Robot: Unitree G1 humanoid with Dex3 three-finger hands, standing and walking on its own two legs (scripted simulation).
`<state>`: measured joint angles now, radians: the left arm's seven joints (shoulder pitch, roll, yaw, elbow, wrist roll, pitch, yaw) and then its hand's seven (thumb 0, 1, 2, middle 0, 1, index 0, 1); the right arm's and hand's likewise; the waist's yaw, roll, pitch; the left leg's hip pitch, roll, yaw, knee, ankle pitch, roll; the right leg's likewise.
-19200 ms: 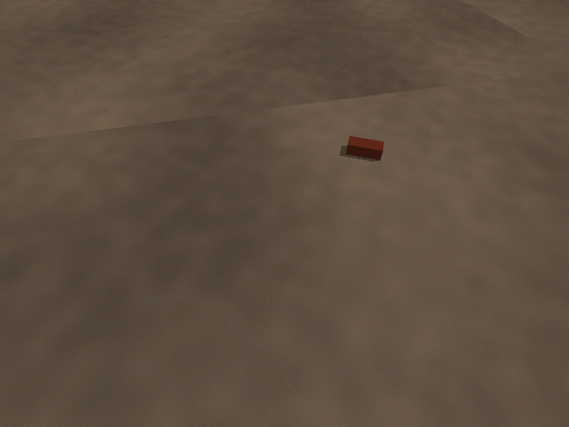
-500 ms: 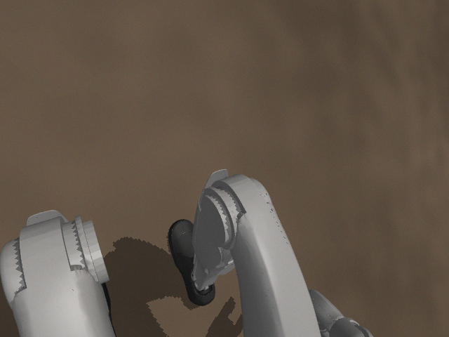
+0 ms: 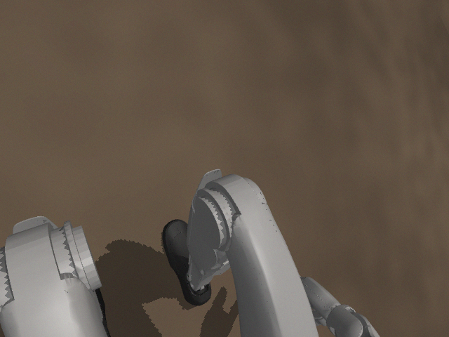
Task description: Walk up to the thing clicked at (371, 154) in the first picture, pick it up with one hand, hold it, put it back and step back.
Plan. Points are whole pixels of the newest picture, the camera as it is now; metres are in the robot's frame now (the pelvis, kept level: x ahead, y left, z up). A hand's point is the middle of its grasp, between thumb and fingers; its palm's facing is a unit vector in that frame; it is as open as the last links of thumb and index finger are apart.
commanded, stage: close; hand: left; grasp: from above
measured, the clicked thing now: out of the picture +0.43 +0.39 -0.27
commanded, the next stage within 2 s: settle in 1.02 s
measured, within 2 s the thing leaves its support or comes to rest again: leaves its support in 1.50 s
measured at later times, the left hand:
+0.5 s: hand out of the picture +0.41 +0.38 -0.24, palm faces -0.45 -0.17 -0.88, open 11.6 cm
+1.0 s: hand out of the picture +0.41 +0.38 -0.24, palm faces -0.43 -0.16 -0.89, open 11.5 cm
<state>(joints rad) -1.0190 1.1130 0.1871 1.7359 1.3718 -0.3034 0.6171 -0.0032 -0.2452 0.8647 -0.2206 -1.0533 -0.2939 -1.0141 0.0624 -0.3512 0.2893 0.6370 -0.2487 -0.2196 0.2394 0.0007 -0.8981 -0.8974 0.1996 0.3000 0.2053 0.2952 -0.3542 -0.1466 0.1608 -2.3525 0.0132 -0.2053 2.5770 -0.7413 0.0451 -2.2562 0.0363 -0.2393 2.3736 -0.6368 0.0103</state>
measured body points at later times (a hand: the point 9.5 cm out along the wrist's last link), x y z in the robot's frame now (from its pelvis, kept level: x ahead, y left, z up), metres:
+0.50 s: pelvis +0.00 +0.00 +0.00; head +0.27 +0.14 +0.33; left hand +0.43 +0.38 -0.19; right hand +0.08 -0.25 -0.05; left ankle +0.06 +0.11 -0.27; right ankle +0.12 -0.10 -0.26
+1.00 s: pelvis +0.00 +0.00 +0.00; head +0.27 +0.14 +0.33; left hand +0.43 +0.38 -0.19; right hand +0.09 -0.25 -0.06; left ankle +0.06 +0.11 -0.27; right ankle +0.12 -0.10 -0.26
